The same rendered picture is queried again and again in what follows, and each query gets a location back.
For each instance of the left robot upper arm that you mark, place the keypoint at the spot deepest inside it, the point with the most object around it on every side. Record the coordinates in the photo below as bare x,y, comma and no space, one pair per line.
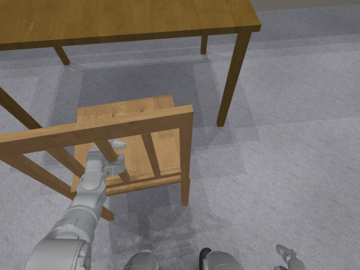
61,254

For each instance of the chair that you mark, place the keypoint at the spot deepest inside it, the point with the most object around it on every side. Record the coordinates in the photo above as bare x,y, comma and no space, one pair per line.
158,140

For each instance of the robot left hand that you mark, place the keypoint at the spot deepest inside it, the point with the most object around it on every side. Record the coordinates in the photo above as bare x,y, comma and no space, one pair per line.
96,161

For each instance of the robot right hand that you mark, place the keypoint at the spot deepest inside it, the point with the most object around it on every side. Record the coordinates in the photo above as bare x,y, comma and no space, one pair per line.
290,258

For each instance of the table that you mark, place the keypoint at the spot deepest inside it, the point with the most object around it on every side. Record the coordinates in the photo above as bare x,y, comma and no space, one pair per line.
26,24

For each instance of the robot right foot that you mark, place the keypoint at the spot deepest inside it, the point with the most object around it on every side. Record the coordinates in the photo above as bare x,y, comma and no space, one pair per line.
204,252

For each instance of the robot left thigh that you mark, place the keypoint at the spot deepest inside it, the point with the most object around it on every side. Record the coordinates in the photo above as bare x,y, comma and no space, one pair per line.
142,261

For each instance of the robot left forearm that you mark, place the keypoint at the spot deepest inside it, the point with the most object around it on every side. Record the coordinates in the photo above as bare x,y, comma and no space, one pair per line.
81,218

